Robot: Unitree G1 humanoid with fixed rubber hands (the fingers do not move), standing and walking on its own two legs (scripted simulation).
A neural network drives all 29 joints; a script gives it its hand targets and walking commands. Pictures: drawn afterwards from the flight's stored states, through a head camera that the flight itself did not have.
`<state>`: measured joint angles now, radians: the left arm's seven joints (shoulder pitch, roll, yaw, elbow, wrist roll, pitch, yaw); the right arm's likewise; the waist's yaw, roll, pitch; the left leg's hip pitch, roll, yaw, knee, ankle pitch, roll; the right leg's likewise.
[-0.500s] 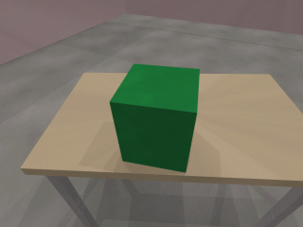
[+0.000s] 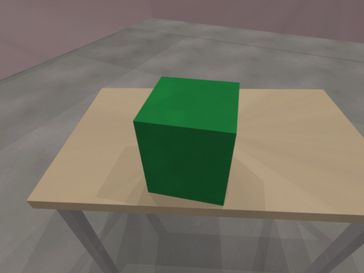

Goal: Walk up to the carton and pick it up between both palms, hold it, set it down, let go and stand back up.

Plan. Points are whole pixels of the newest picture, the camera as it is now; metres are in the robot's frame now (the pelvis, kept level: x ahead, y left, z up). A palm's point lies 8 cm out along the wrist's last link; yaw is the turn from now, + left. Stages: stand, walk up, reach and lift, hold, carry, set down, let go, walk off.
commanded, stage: stand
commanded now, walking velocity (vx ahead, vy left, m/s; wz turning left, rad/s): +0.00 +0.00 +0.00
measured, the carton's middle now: (191, 139) +0.43 +0.04 +0.09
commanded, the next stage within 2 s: none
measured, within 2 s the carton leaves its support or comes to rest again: neither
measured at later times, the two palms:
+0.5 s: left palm out of the picture +0.03 +0.29 -0.11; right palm out of the picture +0.08 -0.26 -0.12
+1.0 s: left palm out of the picture +0.01 +0.30 -0.11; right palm out of the picture +0.06 -0.26 -0.12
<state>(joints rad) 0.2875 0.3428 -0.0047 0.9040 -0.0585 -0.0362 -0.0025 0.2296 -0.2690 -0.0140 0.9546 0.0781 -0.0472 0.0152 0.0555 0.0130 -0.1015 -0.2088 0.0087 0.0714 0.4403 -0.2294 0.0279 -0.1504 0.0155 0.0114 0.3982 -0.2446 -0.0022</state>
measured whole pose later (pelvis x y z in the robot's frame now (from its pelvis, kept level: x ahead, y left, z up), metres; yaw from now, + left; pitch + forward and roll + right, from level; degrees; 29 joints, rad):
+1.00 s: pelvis -0.02 +0.00 +0.00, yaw +0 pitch -2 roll -1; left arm 0.29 0.34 0.00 0.96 -0.06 -0.03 0.00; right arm 0.23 -0.27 -0.01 0.99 0.08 -0.04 0.01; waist 0.06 0.02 -0.04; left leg -0.21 0.01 0.07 0.44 -0.20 0.03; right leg -0.15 0.02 0.01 0.40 -0.22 0.00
